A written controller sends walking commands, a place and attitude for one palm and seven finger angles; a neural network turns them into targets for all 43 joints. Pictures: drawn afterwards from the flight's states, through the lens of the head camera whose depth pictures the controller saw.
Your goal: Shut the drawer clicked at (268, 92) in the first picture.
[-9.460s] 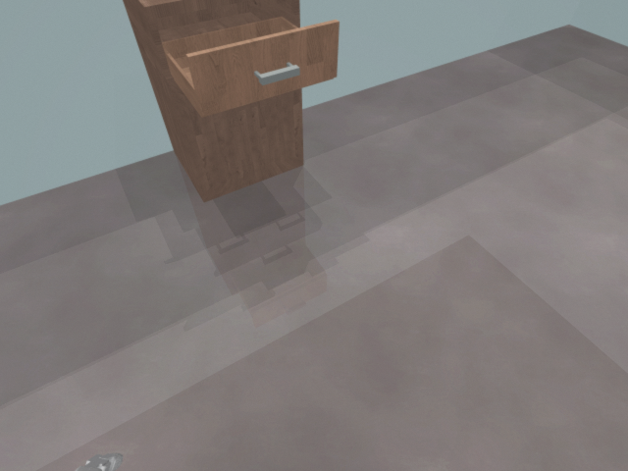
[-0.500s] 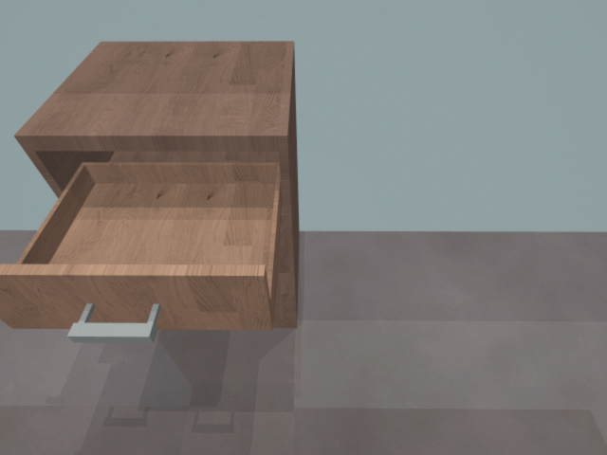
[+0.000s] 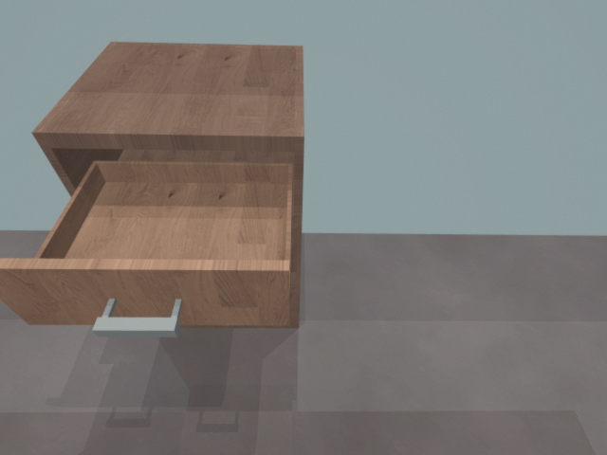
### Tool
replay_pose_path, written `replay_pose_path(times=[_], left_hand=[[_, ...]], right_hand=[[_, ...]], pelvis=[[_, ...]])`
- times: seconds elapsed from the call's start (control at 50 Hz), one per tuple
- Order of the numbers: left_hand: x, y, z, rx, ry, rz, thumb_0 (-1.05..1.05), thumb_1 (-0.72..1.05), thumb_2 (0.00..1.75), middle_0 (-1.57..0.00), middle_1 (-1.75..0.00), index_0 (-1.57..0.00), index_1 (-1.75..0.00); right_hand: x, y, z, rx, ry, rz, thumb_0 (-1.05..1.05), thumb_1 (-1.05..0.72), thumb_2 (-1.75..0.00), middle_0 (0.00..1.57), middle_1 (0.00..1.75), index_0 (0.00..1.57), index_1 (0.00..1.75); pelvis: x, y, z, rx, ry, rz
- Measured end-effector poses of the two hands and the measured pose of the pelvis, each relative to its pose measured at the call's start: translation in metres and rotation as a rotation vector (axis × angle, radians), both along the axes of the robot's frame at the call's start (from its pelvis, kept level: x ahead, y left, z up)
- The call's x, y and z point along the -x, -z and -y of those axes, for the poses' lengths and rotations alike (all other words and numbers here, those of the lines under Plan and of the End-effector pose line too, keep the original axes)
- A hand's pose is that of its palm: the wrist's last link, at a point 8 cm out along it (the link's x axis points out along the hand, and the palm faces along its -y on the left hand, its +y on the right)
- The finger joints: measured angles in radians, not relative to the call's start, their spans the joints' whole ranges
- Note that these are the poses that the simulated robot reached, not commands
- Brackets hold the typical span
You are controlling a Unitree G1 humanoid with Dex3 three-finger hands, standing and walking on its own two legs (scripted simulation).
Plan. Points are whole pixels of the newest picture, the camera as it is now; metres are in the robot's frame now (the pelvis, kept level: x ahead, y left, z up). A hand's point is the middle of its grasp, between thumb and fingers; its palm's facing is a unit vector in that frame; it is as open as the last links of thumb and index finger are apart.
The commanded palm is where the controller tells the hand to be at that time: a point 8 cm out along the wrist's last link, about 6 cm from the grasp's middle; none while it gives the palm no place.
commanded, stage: shuffle to correct the standing spot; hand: left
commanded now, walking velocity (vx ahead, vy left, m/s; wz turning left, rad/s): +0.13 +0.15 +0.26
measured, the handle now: (141, 315) +0.33 +0.29 -0.08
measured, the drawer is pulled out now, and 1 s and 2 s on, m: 0.30 0.30 0.30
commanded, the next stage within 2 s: come to a stop and stand still in 0.30 s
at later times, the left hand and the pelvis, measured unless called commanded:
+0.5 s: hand out of the picture +0.07 +0.22 -0.17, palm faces +0.04 -0.98 -0.21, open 7.4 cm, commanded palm none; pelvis +0.04 +0.04 +0.00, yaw +1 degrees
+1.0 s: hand out of the picture +0.08 +0.21 -0.17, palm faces +0.04 -0.97 -0.25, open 7.3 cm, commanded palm none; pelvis +0.04 +0.02 -0.01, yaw +1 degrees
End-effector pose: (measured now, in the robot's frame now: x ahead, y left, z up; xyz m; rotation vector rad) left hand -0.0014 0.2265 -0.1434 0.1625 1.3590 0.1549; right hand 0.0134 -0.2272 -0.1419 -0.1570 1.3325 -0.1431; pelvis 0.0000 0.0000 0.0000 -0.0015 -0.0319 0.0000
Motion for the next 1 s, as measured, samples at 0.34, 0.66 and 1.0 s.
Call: replay_pose_path(times=[0.34, 0.66, 1.0], left_hand=[[0.022, 0.012, -0.03, 0.017, -0.075, -0.12, 0.0, 0.9, 0.9, -0.2, -0.3, -0.2, -0.3], [-0.123, -0.005, -0.033, -0.021, 0.019, 0.162, 0.0, 0.91, 0.9, -0.2, -0.3, -0.2, -0.3], [-0.072, -0.004, -0.03, -0.051, -0.01, 0.052, 0.0, 0.91, 0.9, -0.2, -0.3, -0.2, -0.3]], right_hand=[[0.006, 0.002, -0.019, 0.043, -0.009, -0.083, 0.0, -0.91, -0.9, 0.2, 0.3, 0.2, 0.3], [-0.034, 0.019, -0.056, -0.055, 0.034, -0.086, 0.0, -0.91, -0.9, 0.2, 0.3, 0.2, 0.3], [-0.053, 0.011, -0.02, -0.011, -0.005, 0.002, 0.01, -0.91, -0.9, 0.2, 0.3, 0.21, 0.3]], pelvis=[[-0.02, 0.009, -0.033, 0.005, -0.025, -0.013], [-0.057, 0.008, -0.039, -0.01, -0.034, -0.019], [-0.044, 0.007, -0.017, -0.046, -0.019, -0.011]])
